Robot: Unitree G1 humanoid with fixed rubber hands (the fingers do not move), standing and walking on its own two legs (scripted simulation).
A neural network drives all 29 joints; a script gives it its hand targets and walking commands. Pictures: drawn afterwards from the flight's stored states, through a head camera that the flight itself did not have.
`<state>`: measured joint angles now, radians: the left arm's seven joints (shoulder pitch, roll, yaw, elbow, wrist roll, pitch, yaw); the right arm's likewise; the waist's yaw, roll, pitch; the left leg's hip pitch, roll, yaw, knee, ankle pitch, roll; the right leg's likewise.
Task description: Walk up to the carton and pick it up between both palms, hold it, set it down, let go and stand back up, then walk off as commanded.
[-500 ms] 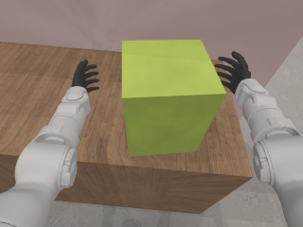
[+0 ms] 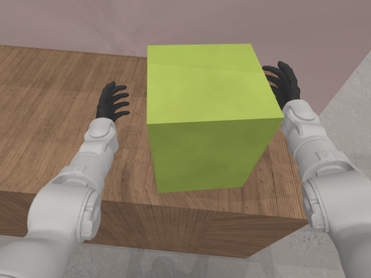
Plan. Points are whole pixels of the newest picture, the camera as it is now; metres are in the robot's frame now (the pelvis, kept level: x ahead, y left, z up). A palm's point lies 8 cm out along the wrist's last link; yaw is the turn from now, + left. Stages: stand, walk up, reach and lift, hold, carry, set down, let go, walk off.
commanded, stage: reach and lift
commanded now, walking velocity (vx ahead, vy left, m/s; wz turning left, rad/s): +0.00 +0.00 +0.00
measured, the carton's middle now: (200, 124) +0.45 -0.01 +0.04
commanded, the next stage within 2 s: none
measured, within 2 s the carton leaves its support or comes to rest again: leaves its support in 1.92 s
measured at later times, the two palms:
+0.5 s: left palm (116, 119) +0.42 +0.18 +0.08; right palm (277, 103) +0.46 -0.16 +0.13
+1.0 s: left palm (121, 118) +0.42 +0.17 +0.08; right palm (273, 102) +0.46 -0.15 +0.13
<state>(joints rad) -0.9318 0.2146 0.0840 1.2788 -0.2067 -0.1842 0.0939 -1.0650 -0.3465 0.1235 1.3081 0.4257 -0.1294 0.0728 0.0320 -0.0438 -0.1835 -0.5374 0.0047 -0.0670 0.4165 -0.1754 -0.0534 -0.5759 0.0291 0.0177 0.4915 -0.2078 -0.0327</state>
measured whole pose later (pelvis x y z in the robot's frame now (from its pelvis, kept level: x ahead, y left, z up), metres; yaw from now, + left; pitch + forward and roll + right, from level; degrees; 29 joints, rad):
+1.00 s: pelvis +0.00 +0.00 +0.00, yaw +0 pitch +17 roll +1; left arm -0.93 0.11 0.10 1.28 -0.15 -0.19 0.18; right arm -1.06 -0.26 0.12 1.31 0.30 -0.08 0.00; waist 0.03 -0.04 -0.22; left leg -0.54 0.00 -0.07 0.42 -0.17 -0.05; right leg -0.58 0.03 0.02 0.49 -0.20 -0.03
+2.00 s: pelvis -0.02 +0.00 +0.00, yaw +0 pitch +15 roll +1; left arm -0.88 0.08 0.32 1.17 0.01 -0.10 0.17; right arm -1.01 -0.12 -0.26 1.21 -0.10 -0.08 -0.03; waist 0.03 -0.04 -0.23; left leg -0.53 0.00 -0.07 0.42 -0.15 -0.05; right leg -0.56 0.03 0.02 0.49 -0.18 -0.03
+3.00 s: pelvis -0.04 +0.00 +0.00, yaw +0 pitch +3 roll +1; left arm -0.93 0.14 0.32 1.00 0.04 0.27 0.11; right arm -1.01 -0.08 -0.26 1.09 0.00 0.20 -0.10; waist 0.03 -0.04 -0.17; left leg -0.30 0.01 -0.07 0.42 -0.16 -0.05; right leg -0.33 0.03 0.02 0.48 -0.19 -0.03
